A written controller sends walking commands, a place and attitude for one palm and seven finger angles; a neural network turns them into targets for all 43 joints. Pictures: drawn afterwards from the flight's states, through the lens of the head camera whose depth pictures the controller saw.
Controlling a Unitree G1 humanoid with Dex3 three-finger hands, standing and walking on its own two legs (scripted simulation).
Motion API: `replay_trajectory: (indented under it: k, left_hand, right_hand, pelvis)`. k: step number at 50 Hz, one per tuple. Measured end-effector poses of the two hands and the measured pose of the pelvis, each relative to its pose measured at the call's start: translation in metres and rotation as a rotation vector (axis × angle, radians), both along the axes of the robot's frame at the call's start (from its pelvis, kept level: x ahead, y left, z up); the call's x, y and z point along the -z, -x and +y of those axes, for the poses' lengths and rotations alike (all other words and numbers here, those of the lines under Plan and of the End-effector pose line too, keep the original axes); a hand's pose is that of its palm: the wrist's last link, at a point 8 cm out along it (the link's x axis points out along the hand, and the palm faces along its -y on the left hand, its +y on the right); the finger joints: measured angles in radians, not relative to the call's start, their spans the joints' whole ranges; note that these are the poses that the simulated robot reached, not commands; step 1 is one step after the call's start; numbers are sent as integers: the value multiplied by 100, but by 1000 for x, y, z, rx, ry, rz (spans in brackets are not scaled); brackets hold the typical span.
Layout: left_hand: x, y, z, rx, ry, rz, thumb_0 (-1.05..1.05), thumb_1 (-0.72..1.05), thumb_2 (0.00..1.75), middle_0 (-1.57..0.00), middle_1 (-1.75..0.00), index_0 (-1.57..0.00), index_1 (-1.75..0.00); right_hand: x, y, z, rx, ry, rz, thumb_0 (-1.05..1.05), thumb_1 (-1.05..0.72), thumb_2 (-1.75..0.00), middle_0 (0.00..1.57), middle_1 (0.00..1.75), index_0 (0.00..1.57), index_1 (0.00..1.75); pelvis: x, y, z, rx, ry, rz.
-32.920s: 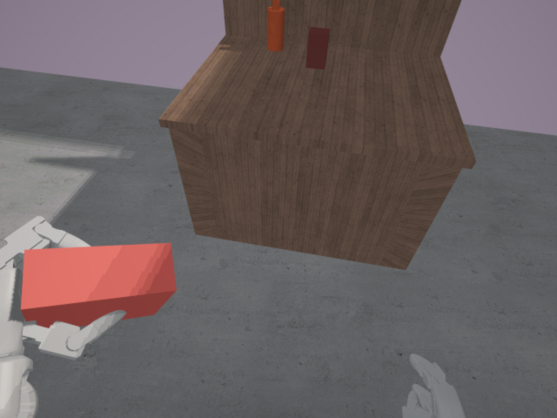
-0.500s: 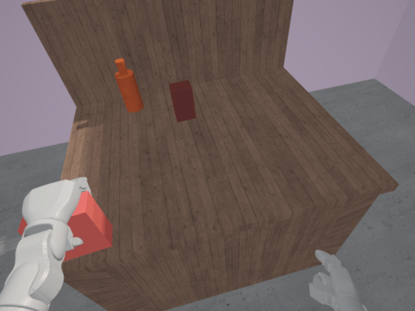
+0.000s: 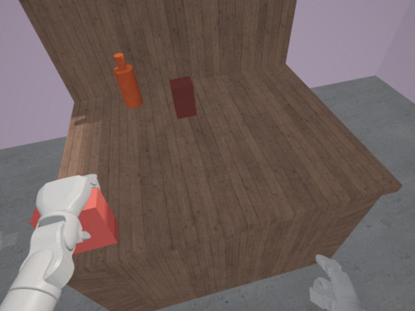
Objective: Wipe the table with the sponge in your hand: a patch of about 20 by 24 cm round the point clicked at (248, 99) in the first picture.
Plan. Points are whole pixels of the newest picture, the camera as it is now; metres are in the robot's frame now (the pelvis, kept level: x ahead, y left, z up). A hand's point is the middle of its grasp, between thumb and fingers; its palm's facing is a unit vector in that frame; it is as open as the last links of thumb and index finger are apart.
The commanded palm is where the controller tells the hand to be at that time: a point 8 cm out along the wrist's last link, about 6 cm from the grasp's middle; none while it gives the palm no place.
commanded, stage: move the sponge above the wiping area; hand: left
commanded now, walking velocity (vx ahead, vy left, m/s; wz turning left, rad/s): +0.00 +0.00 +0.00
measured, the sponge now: (84, 229) +0.25 +0.32 -0.01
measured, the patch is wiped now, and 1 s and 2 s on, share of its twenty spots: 0.00 0.00 0.00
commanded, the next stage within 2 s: none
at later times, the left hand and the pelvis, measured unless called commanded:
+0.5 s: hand (88, 206) +0.29 +0.31 +0.02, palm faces -0.14 -0.06 -0.99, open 9.6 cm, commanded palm +0.28 +0.31 +0.09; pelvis +0.01 +0.00 +0.00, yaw +0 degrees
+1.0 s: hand (86, 202) +0.30 +0.32 +0.02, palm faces -0.11 -0.04 -0.99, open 9.6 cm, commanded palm +0.28 +0.32 +0.09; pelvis +0.01 +0.00 +0.00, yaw +0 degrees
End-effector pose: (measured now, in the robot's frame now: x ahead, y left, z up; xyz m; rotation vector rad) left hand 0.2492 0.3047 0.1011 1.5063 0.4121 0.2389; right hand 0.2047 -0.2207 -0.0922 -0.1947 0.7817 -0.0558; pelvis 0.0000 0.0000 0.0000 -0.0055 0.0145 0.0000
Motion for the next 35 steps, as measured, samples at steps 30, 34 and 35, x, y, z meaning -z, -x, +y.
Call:
replay_trajectory:
  k: [30,34,35]
  left_hand:
    - [19,-29,5,46,-25,-3,-1,-46,104,-77,-137,-78,-137]
    - [11,-32,14,11,-49,-34,-1,-46,104,-77,-137,-78,-137]
    - [9,-32,16,2,-49,-38,-1,-46,104,-77,-137,-78,-137]
  right_hand:
    - [9,14,-26,70,47,86,2,-90,-90,20,30,20,30]
    - [10,14,-24,77,34,84,2,-90,-90,20,30,20,30]
    - [10,14,-23,78,30,83,2,-90,-90,20,30,20,30]
  pelvis:
    - [3,-13,-3,6,3,48]
    - [3,-12,-2,4,5,54]
    - [3,-12,-1,3,5,54]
